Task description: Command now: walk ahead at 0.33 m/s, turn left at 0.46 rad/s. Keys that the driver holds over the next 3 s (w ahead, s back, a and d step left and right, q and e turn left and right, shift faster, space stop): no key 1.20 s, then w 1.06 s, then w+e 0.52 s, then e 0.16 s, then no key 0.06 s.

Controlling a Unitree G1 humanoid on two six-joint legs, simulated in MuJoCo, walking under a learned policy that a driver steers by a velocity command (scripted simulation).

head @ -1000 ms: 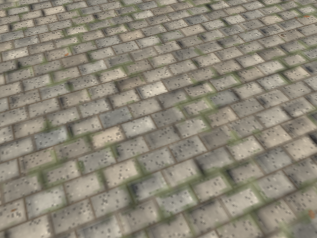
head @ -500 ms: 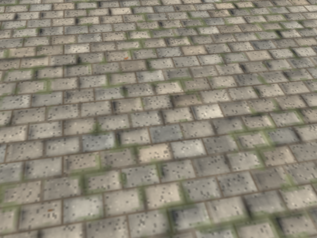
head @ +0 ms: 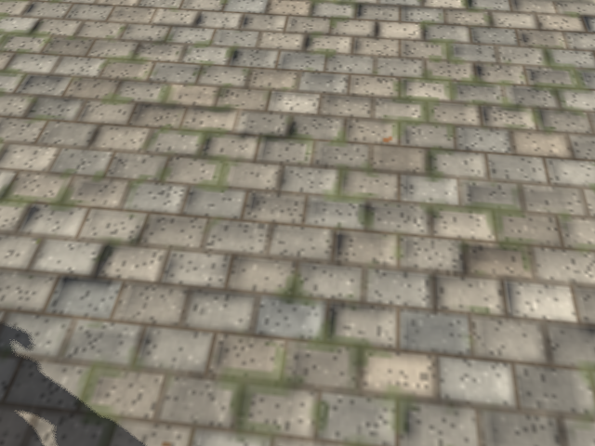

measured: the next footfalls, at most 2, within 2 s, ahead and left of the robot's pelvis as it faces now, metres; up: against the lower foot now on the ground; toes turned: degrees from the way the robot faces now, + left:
left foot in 0.28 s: +0.24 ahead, +0.14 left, +0.00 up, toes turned +4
right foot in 0.60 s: +0.19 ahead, -0.10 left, +0.00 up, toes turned +3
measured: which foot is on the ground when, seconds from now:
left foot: up 0.00-0.26, down 0.28-1.00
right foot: down 0.00-0.30, up 0.32-0.58, down 0.60-1.00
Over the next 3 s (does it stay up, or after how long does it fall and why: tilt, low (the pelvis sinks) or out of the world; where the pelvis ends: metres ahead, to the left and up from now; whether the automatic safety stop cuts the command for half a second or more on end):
stays up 1.02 0.04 -0.01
